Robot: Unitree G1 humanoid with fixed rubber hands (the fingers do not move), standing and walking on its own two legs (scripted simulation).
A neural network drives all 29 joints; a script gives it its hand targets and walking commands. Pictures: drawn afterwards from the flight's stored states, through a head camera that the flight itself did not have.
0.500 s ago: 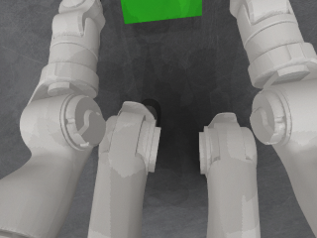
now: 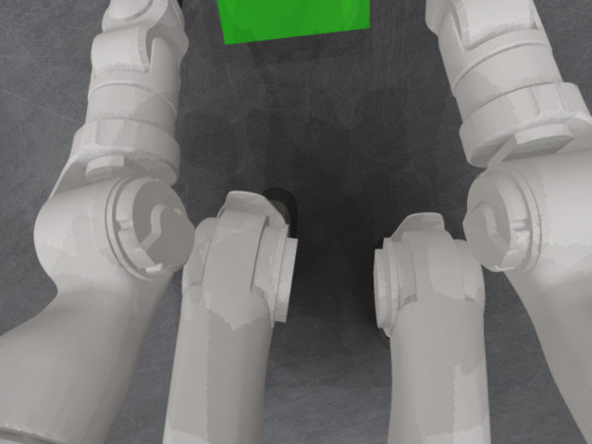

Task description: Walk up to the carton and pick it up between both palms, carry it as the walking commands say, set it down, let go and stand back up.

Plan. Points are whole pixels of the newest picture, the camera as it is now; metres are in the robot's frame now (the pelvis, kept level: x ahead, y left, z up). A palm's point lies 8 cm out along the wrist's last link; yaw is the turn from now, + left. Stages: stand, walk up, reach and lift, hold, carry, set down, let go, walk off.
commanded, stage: set down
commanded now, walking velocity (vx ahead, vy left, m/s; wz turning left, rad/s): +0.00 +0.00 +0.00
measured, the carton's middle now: out of the picture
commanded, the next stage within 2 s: none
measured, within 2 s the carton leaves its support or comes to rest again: rests again in 0.82 s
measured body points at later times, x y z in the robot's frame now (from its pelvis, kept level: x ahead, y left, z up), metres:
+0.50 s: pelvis +0.00 +0.01 -0.01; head +0.38 +0.00 +0.22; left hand +0.53 +0.22 -0.19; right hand +0.57 -0.04 -0.21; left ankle +0.13 +0.14 -0.34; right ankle +0.07 -0.09 -0.34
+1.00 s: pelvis -0.02 +0.02 -0.01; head +0.37 +0.00 +0.21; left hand +0.52 +0.24 -0.19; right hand +0.58 -0.07 -0.20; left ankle +0.13 +0.14 -0.34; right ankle +0.07 -0.08 -0.34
